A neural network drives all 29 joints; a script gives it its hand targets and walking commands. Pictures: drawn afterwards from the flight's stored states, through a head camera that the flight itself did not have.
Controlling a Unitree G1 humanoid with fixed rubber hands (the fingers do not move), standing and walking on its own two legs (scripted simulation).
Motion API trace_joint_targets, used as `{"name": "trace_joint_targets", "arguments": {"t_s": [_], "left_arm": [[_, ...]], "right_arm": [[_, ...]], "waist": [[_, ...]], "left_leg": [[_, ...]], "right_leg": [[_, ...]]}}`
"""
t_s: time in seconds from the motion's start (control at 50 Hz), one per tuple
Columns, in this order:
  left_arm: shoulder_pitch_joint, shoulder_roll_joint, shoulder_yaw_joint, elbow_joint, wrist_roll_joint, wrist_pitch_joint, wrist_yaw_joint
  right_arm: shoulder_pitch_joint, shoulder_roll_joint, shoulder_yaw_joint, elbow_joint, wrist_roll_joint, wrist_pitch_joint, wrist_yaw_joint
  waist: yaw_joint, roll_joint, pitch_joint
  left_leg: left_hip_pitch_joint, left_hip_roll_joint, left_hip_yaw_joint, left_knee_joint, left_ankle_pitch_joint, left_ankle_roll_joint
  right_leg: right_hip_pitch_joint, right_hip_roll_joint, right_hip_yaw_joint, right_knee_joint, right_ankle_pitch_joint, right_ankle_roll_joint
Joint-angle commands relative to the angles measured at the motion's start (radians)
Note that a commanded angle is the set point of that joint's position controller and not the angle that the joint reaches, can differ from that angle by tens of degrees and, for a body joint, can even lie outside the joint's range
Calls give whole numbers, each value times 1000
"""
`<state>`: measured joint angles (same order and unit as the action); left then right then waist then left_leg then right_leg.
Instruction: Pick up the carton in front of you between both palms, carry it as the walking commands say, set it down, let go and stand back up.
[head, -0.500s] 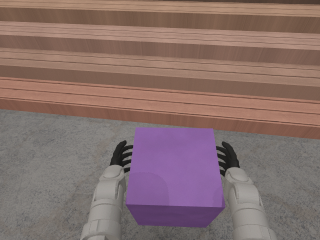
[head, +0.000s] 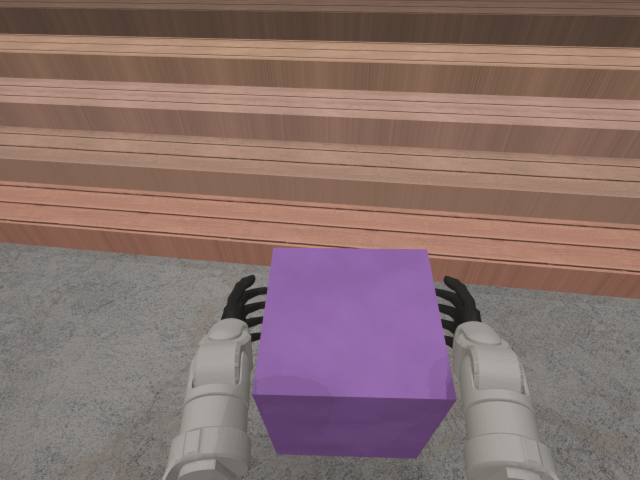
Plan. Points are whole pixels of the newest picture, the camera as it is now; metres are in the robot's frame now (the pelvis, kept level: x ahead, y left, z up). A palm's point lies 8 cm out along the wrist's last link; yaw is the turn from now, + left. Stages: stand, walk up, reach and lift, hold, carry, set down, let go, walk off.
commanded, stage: reach and lift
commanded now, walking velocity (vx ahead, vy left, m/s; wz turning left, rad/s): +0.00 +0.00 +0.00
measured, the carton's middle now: (347, 357) +0.30 +0.00 -0.04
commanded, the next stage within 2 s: hold in 0.68 s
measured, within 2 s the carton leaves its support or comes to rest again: neither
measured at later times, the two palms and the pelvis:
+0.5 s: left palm (236, 319) +0.31 +0.15 +0.04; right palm (467, 321) +0.31 -0.15 +0.04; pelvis +0.02 +0.00 +0.01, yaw +0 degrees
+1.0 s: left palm (233, 322) +0.30 +0.15 +0.05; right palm (474, 325) +0.30 -0.15 +0.06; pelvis +0.01 +0.00 +0.01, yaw +0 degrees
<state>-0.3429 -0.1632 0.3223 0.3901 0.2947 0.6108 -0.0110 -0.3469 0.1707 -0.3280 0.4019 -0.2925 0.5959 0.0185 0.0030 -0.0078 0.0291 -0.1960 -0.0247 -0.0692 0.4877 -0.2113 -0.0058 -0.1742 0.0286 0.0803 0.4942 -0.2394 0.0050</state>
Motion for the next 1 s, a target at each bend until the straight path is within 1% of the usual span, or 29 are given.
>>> {"name": "trace_joint_targets", "arguments": {"t_s": [0.0,0.16,0.36,0.5,0.64,0.68,0.74,0.78,0.84,0.88,0.98], "left_arm": [[-557,-965,-564,17,-218,-21,-241],[-492,-944,-578,-31,-215,-5,-229],[-391,-927,-611,-118,-242,21,-220],[-356,-912,-629,-166,-256,38,-218],[-355,-896,-633,-191,-260,54,-217],[-358,-899,-655,-214,-272,59,-217],[-347,-901,-706,-280,-304,80,-213],[-327,-878,-700,-292,-299,103,-206],[-320,-839,-651,-257,-269,126,-202],[-342,-839,-638,-238,-263,129,-206],[-420,-874,-649,-235,-273,121,-215]], "right_arm": [[-546,952,553,27,206,-15,236],[-485,925,563,-18,205,-1,231],[-382,909,599,-104,231,27,222],[-343,902,618,-152,244,46,214],[-343,895,624,-178,251,62,209],[-345,902,645,-201,262,68,208],[-331,906,694,-265,291,91,202],[-307,882,687,-276,287,115,196],[-301,840,637,-242,260,137,194],[-328,840,624,-225,254,140,199],[-408,871,640,-222,264,130,210]], "waist": [[-4,8,-267],[0,12,-269],[0,10,-277],[-2,6,-269],[0,3,-252],[-3,2,-265],[-6,3,-300],[-5,3,-271],[-3,4,-175],[-3,4,-148],[-3,5,-189]], "left_leg": [[126,-55,5,-88,18,7],[166,-57,2,-108,121,1],[212,-65,-6,-125,241,-1],[223,-68,-9,-133,274,-2],[217,-69,-7,-140,249,2],[226,-69,-8,-142,256,1],[257,-69,-13,-147,307,-4],[255,-68,-12,-159,293,-4],[219,-66,-5,-175,182,0],[205,-64,-2,-178,123,3],[210,-63,-1,-162,102,2]], "right_leg": [[4,54,-9,-112,16,-15],[45,61,-9,-129,111,-9],[93,65,-1,-148,225,-3],[115,64,2,-157,268,1],[121,61,2,-164,255,4],[131,61,2,-165,266,5],[161,60,6,-171,320,9],[163,58,7,-182,305,8],[126,55,2,-197,188,2],[106,54,-2,-200,129,-2],[99,54,-6,-186,105,-4]]}}
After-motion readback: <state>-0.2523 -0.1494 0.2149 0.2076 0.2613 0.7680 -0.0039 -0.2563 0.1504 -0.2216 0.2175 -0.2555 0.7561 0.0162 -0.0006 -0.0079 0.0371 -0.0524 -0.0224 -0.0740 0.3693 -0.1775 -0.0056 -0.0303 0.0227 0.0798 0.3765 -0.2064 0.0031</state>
